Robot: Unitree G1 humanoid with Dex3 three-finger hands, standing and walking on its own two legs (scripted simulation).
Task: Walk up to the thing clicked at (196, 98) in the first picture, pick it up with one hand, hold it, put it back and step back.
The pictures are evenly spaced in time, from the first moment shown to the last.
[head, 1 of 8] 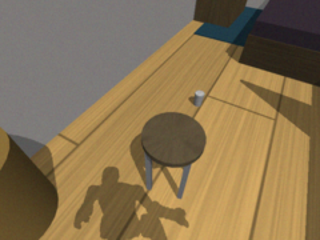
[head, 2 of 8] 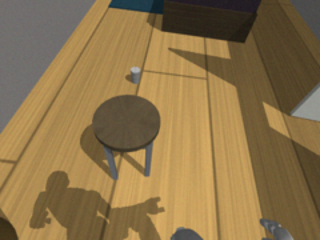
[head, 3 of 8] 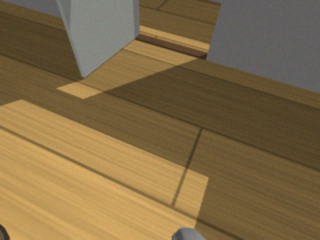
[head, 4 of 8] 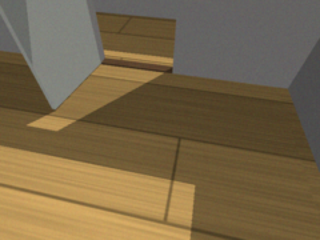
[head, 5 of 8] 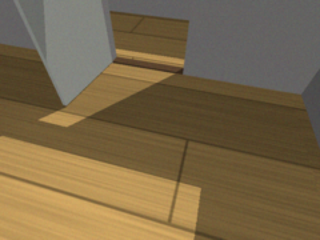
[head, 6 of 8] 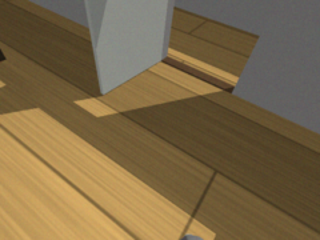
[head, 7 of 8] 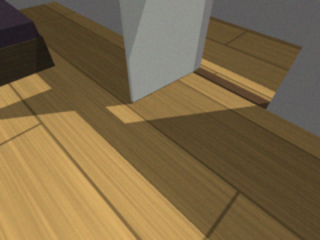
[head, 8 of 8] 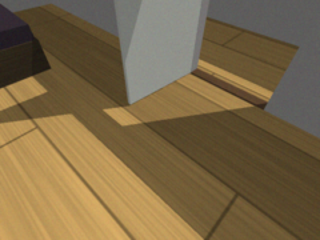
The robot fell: no
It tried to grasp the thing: no
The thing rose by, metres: 0.00
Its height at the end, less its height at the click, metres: +0.00
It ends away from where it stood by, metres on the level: 0.00
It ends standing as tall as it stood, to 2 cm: yes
